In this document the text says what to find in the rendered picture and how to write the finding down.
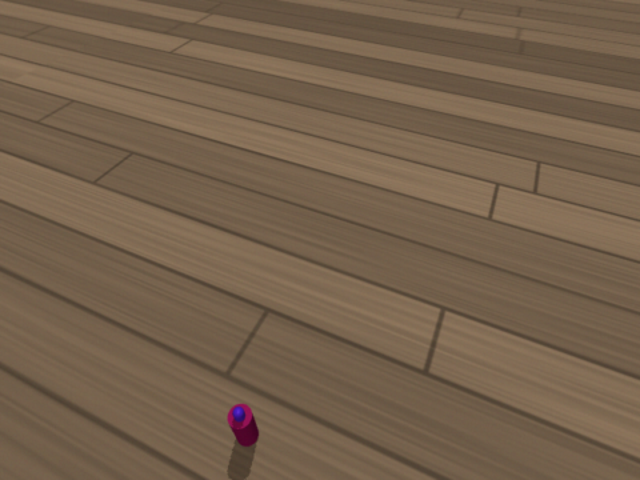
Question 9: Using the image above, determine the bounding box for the bottle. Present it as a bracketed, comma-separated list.
[227, 404, 259, 447]

